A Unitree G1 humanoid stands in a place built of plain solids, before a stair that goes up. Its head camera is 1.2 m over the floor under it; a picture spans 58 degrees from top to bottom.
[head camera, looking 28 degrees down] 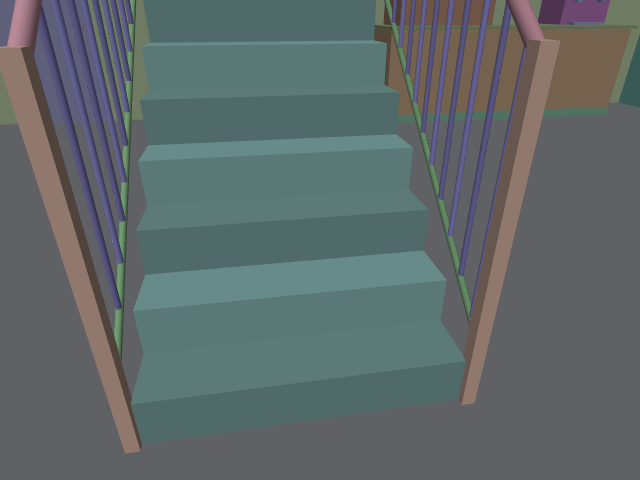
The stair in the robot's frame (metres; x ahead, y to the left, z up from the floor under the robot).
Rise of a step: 0.18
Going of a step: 0.22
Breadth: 1.06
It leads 10 degrees to the left of straight ahead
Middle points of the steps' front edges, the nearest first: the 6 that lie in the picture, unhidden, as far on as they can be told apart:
0.98 0.04 0.18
1.20 0.07 0.36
1.41 0.11 0.53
1.62 0.15 0.71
1.83 0.18 0.89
2.05 0.22 1.07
